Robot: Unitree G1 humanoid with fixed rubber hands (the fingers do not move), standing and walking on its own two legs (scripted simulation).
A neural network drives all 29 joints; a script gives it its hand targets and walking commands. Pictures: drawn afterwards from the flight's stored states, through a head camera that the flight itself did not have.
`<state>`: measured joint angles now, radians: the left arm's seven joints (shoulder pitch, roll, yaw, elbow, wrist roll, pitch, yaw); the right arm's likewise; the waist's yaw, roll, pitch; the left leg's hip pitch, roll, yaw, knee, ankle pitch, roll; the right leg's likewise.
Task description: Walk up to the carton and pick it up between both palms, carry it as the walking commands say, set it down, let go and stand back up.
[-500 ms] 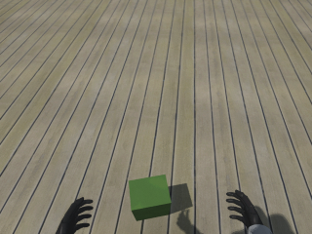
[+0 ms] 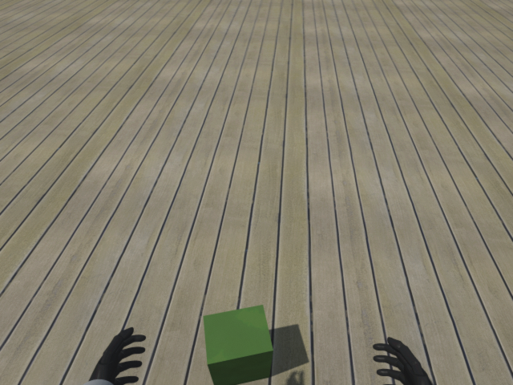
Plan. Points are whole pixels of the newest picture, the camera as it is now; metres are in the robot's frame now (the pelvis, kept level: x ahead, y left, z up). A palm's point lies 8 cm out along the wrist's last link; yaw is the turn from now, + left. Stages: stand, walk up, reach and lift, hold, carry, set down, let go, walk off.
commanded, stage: stand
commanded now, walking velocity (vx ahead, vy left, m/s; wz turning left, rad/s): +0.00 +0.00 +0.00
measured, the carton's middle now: (238, 348) +0.41 +0.06 -0.63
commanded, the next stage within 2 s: none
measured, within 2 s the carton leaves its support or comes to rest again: neither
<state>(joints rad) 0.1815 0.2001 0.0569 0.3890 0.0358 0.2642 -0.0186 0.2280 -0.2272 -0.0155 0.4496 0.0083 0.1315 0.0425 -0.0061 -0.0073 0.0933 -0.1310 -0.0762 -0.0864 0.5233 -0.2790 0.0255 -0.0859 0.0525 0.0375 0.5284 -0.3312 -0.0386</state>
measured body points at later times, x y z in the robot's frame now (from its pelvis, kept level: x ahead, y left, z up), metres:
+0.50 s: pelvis +0.03 +0.02 +0.01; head +0.04 +0.04 +0.45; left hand +0.18 +0.30 -0.10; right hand +0.16 -0.28 -0.08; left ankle +0.01 +0.11 -0.73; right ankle -0.02 -0.10 -0.73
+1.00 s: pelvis +0.02 +0.02 +0.01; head +0.01 +0.03 +0.46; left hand +0.15 +0.32 -0.10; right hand +0.12 -0.29 -0.09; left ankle +0.01 +0.11 -0.73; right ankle -0.02 -0.10 -0.73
